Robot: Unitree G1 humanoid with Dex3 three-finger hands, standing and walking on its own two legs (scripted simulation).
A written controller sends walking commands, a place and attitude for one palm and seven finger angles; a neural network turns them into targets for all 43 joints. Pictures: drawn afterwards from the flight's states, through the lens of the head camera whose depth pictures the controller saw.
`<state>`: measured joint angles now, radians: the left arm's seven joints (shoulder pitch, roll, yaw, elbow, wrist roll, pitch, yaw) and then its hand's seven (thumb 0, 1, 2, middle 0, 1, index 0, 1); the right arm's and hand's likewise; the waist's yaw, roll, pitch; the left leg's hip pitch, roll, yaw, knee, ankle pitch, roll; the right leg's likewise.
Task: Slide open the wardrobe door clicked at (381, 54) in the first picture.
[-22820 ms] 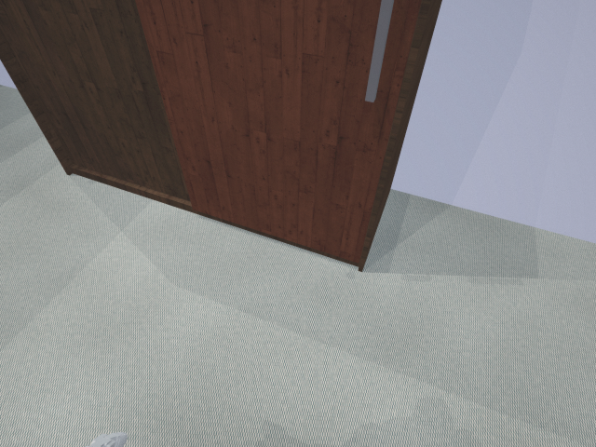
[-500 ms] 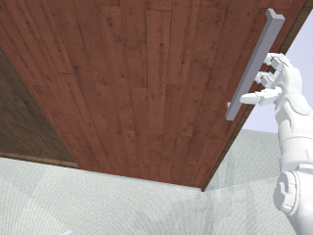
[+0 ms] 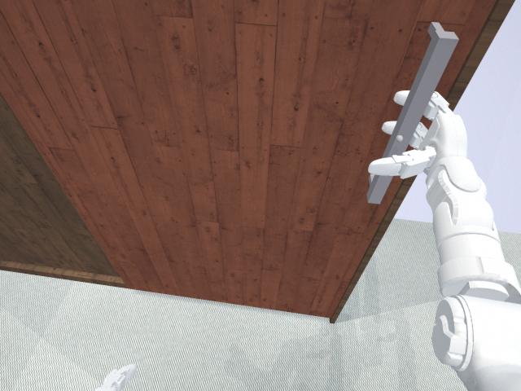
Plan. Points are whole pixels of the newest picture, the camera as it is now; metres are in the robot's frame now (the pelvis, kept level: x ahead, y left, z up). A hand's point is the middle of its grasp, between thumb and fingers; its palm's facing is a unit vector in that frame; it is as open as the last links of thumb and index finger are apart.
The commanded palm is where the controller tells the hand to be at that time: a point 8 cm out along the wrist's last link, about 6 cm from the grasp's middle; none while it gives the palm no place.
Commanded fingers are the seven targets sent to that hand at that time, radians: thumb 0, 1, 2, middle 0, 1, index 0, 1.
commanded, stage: slide the fingers in behind the handle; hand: right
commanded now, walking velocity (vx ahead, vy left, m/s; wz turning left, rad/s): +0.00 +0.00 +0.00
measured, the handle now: (399, 127) +0.50 -0.17 +0.17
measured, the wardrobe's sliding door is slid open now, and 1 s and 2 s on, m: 0.00 0.00 0.00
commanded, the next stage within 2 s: grip the handle and tug to test in 1.10 s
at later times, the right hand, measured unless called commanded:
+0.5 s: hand (391, 140) +0.44 -0.14 +0.19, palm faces +0.06 +1.00 +0.00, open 14.1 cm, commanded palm +0.41 -0.18 +0.18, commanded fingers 0.00 0.50 -0.30 0.30 1.20 0.30 1.20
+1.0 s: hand (396, 143) +0.44 -0.15 +0.19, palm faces +0.04 +1.00 +0.02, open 14.0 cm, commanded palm +0.42 -0.19 +0.18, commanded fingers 0.00 0.50 -0.30 0.30 1.20 0.30 1.20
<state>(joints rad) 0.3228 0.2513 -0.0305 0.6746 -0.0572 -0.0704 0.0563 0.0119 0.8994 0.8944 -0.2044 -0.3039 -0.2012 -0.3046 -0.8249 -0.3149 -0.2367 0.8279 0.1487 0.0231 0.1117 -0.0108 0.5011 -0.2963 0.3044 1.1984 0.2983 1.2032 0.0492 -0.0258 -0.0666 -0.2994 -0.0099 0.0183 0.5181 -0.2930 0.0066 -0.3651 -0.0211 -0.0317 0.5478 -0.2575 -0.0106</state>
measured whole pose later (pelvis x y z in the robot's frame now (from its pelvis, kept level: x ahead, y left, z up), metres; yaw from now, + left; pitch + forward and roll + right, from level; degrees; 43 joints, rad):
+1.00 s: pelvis +0.00 +0.01 +0.00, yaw +0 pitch +3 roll +0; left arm 0.30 0.25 -0.03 0.67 -0.06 -0.04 0.06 0.01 0.90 0.89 -0.20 -0.30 -0.20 -0.30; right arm -0.75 -0.28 -0.22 0.73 0.16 0.06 0.08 -0.01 0.50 -0.30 0.30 1.20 0.30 1.20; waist 0.04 -0.02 -0.06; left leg -0.25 -0.02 0.02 0.49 -0.29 0.02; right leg -0.31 -0.03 -0.03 0.51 -0.25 0.00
